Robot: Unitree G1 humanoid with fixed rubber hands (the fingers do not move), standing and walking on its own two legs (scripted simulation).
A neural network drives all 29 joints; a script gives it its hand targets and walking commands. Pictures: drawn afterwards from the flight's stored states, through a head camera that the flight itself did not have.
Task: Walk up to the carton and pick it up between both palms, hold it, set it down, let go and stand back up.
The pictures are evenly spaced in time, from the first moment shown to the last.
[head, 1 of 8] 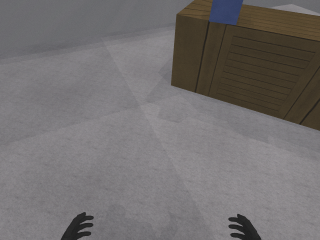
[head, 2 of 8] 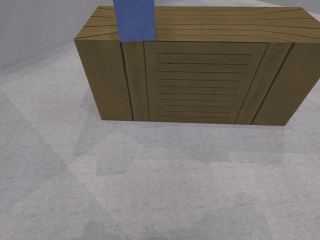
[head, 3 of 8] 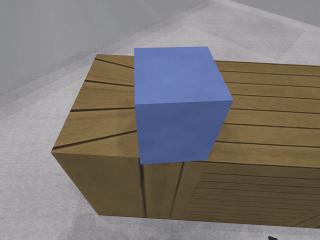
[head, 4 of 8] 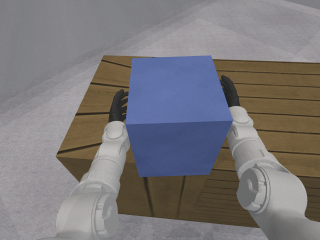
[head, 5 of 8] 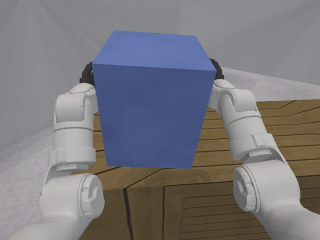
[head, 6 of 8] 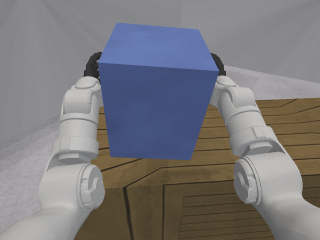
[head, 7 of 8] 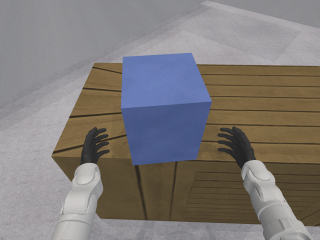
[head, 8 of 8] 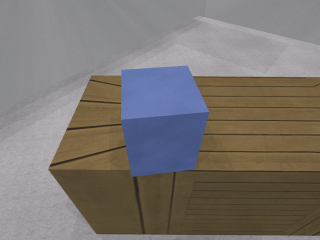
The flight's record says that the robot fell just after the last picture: no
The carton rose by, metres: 0.22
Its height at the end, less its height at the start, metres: +0.00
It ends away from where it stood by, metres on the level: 0.01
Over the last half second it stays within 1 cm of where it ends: yes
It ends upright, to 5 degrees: yes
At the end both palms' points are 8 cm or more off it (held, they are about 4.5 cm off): yes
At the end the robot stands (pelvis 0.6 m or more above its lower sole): yes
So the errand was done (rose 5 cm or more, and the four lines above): yes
